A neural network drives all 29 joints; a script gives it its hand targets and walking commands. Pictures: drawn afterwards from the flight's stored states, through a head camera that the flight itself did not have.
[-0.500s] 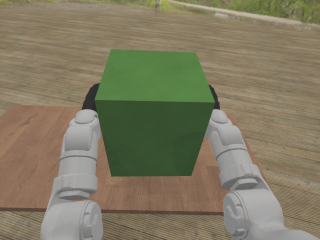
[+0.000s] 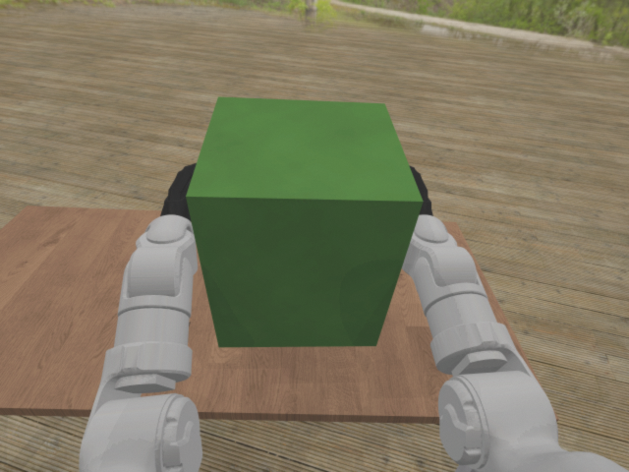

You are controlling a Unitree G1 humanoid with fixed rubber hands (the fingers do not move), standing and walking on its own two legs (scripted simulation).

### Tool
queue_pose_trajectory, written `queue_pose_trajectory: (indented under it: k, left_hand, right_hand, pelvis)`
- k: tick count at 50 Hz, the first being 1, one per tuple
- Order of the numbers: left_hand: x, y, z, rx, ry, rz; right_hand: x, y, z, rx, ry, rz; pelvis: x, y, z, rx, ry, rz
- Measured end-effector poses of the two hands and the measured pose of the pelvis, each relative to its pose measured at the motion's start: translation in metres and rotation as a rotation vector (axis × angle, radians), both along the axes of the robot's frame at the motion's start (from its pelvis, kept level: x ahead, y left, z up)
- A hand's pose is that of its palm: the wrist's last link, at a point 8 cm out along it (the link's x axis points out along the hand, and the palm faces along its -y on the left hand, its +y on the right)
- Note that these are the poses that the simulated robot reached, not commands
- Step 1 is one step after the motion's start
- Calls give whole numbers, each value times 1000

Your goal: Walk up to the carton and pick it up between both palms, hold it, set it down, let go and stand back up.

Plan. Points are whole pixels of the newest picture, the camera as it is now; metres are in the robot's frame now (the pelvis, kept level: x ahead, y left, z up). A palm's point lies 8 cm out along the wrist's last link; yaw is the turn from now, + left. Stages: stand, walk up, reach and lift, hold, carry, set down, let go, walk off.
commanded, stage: hold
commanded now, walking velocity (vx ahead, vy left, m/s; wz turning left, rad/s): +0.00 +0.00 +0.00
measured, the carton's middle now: (300, 227) +0.37 +0.02 +0.19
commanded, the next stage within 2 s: none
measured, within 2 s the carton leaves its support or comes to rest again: neither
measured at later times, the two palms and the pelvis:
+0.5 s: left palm (179, 223) +0.36 +0.17 +0.20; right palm (415, 221) +0.38 -0.13 +0.20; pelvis +0.00 +0.00 +0.00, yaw +0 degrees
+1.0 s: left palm (179, 223) +0.36 +0.17 +0.20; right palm (415, 221) +0.38 -0.13 +0.20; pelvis +0.00 +0.00 +0.00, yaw +0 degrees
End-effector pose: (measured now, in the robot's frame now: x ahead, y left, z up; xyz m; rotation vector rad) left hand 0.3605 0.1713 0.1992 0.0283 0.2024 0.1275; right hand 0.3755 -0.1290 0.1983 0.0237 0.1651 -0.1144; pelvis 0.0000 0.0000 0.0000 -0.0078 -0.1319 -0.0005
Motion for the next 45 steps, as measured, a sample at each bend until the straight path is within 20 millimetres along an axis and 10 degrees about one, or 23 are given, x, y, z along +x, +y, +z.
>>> queue_pose_trajectory:
  k: [45]
  left_hand:
    - [1, 0, 1, 1, 1, 0]
  right_hand:
    - [1, 0, 0, -1, -1, 0]
  pelvis:
    - [1, 0, 0, 0, 1, 0]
